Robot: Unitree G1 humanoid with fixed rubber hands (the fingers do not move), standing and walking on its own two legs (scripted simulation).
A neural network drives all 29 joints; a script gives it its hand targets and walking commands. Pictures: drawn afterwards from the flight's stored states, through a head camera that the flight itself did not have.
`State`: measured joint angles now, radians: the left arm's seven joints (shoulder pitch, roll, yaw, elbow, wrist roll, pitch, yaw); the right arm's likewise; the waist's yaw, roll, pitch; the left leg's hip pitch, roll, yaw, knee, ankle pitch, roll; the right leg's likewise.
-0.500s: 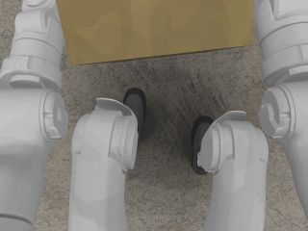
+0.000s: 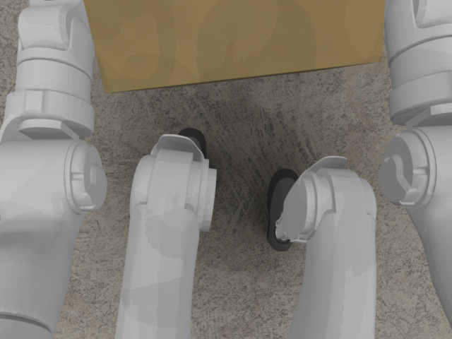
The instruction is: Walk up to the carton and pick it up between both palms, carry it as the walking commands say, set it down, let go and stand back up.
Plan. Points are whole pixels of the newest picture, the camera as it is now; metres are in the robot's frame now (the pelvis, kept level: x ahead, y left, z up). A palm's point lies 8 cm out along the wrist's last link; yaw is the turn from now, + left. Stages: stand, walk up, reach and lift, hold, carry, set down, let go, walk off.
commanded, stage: reach and lift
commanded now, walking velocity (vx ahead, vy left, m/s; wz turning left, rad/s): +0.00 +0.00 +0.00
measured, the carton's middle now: (232, 0) +0.52 +0.09 -0.21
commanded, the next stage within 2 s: none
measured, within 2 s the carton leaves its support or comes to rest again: neither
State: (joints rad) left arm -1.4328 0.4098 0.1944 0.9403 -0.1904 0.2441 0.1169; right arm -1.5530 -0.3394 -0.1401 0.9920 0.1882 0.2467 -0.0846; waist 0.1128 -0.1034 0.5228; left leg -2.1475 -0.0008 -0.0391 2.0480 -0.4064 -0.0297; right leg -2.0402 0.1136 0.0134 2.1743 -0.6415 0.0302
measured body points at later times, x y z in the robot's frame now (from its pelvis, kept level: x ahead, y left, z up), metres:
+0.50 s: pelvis +0.00 +0.00 +0.04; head +0.36 +0.06 +0.28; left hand +0.52 +0.28 -0.12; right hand +0.60 -0.08 -0.09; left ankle +0.17 +0.13 -0.36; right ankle +0.11 -0.11 -0.36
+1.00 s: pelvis -0.01 +0.00 +0.09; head +0.34 +0.06 +0.35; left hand +0.50 +0.27 -0.05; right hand +0.58 -0.09 -0.02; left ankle +0.17 +0.13 -0.36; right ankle +0.11 -0.11 -0.36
